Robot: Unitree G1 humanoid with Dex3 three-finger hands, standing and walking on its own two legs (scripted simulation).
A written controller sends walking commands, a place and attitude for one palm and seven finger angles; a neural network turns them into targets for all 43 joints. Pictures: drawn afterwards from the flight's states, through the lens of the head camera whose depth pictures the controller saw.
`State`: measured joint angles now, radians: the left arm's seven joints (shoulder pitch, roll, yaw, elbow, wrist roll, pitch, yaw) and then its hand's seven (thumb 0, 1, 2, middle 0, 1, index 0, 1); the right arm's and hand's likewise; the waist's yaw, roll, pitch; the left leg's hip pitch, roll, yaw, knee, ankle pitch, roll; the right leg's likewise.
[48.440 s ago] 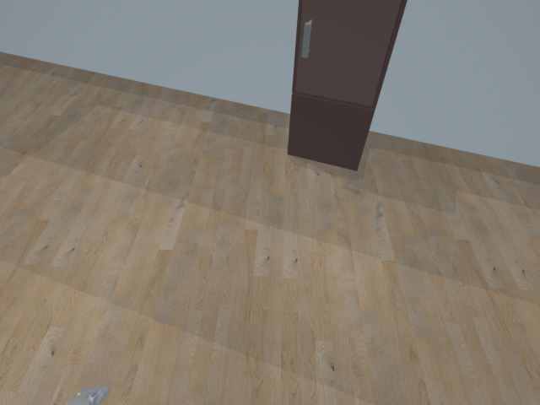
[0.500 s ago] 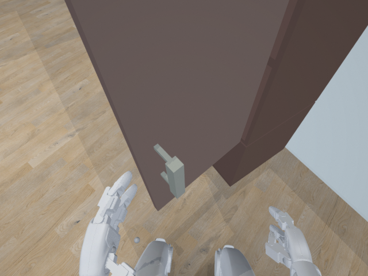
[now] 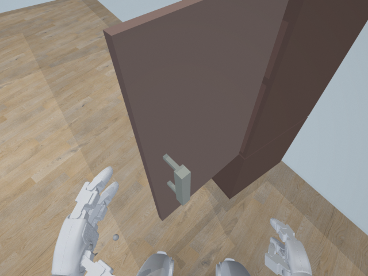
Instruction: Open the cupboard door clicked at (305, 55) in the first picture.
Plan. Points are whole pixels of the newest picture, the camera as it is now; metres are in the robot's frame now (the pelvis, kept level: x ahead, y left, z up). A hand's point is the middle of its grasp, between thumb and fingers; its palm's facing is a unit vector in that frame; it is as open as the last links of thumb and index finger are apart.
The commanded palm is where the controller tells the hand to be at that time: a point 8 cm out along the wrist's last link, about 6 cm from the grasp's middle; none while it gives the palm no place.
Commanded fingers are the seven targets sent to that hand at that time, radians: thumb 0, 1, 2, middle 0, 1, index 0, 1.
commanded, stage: draw the hand back to the body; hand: left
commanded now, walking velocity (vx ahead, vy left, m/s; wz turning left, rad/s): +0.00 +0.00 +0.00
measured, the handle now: (176, 180) +0.32 +0.05 +0.03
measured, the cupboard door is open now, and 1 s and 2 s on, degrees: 97 97 97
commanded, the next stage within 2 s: step back with the hand held close in 1.32 s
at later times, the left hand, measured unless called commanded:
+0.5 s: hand (49, 210) +0.19 +0.21 +0.16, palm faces +0.19 -0.92 -0.36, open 14.3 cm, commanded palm +0.16 +0.26 +0.20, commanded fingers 0.00 0.17 0.58 -0.17 -0.30 -0.17 -0.30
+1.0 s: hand out of the picture +0.23 +0.28 +0.28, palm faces +0.48 -0.78 -0.40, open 8.5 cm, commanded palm +0.18 +0.31 +0.29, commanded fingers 0.00 0.90 0.90 -0.20 -0.30 -0.20 -0.30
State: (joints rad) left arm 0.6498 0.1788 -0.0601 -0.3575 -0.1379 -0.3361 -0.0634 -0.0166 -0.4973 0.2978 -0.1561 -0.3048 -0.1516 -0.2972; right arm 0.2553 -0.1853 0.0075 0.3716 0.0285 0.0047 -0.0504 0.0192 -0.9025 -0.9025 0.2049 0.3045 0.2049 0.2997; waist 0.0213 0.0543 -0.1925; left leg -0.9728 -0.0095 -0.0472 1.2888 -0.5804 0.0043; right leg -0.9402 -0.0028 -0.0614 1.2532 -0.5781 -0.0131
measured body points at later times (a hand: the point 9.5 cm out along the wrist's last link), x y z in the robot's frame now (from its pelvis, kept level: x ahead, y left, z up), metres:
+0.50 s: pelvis +0.03 +0.02 +0.07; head +0.02 +0.00 +0.52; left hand +0.18 +0.26 +0.18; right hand +0.21 -0.20 +0.00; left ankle +0.03 +0.11 -0.63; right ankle +0.02 -0.12 -0.63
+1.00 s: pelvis +0.04 +0.02 +0.10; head +0.02 +0.00 +0.55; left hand +0.20 +0.32 +0.30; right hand +0.23 -0.20 +0.03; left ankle +0.03 +0.11 -0.63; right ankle +0.02 -0.12 -0.63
